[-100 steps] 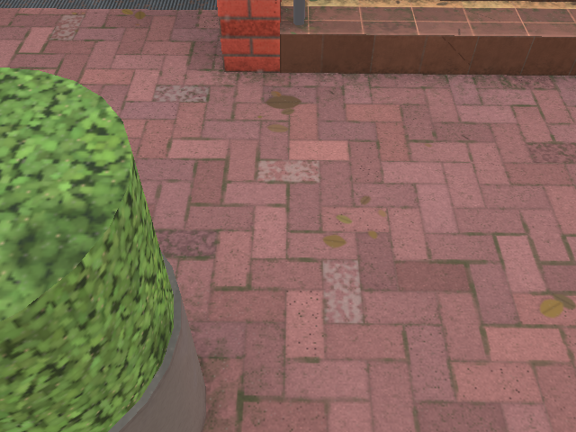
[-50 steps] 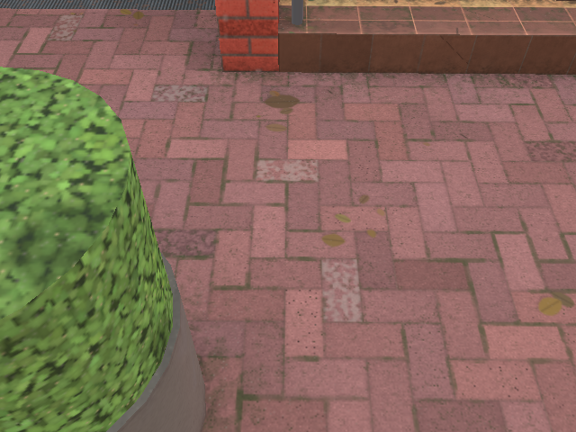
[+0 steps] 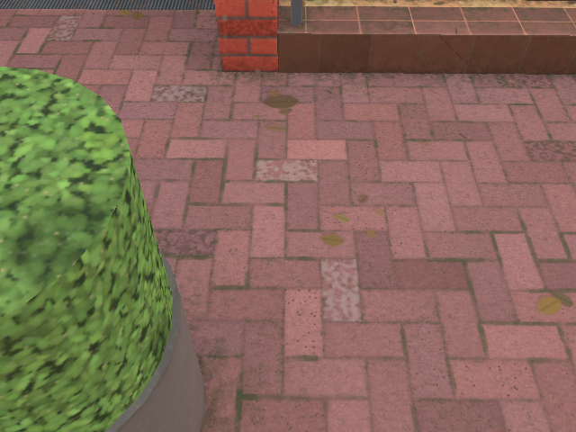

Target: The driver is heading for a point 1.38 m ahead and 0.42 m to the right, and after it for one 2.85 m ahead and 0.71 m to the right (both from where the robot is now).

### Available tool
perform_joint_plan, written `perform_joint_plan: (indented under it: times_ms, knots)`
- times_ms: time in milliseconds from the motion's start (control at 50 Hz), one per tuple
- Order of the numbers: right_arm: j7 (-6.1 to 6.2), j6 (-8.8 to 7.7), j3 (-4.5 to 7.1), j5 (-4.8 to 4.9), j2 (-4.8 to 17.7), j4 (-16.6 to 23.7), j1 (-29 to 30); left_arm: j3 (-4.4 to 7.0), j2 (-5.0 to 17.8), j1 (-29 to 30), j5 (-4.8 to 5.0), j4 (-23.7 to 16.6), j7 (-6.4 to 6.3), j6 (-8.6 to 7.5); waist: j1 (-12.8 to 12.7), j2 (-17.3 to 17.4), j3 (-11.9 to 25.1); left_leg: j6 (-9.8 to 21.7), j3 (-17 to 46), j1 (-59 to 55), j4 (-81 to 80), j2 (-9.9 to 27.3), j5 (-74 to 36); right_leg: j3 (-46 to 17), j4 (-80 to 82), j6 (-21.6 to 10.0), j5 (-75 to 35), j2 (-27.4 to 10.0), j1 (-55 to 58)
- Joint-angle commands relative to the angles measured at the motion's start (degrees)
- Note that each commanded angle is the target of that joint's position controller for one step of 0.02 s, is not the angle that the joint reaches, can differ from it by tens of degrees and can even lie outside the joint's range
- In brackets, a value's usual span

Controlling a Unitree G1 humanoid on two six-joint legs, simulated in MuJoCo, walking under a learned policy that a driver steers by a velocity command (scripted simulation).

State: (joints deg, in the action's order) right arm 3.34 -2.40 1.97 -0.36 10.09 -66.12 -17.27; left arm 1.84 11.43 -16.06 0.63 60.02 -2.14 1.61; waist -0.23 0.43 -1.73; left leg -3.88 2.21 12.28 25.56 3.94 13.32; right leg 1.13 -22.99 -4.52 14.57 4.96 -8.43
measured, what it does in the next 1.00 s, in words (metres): stands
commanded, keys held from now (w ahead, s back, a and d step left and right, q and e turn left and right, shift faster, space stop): w+shift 1.00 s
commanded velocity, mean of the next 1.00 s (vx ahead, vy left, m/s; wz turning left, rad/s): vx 0.00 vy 0.00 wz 0.00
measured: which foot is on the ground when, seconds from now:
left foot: down 0.00-1.00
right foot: down 0.00-1.00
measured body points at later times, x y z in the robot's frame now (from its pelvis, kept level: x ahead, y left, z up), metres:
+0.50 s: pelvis +0.00 +0.00 +0.00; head +0.02 +0.00 +0.45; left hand +0.01 +0.25 -0.15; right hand -0.02 -0.24 -0.16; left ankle +0.00 +0.16 -0.74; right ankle -0.03 -0.07 -0.74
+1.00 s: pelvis +0.00 +0.00 +0.00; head +0.02 +0.00 +0.45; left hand +0.01 +0.25 -0.15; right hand -0.02 -0.24 -0.16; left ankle +0.00 +0.16 -0.74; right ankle -0.03 -0.07 -0.74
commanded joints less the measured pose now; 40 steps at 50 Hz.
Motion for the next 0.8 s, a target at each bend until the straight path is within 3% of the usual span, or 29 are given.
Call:
perform_joint_plan:
  times_ms: [20,800]
  knots:
    - [0.15,-0.19,0.75,0.01,5.31,0.28,-4.69,0.94,5.67,-3.45,-0.01,-1.09,-0.14,-0.27,-0.01,0.43,-1.52,1.25,-0.72,1.28,-2.58,-0.41,-5.56,-5.78,4.63,-0.53,-13.30,-6.06,-0.72]
    - [0.11,-0.24,0.68,0.00,5.47,0.51,-4.81,0.88,5.81,-3.33,0.00,-1.16,-0.13,-0.24,0.01,0.44,-1.48,1.18,-0.74,1.35,-2.58,-0.37,-5.51,-5.88,4.58,-0.57,-13.46,-6.05,-0.66]
Next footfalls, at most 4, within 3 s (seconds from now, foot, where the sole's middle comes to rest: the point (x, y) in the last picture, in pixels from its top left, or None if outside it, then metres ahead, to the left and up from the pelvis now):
none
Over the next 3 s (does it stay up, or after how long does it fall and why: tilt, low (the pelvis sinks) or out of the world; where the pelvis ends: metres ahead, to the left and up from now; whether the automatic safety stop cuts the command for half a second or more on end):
stays up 0.02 0.06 0.00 its command is cut before an obstacle from the start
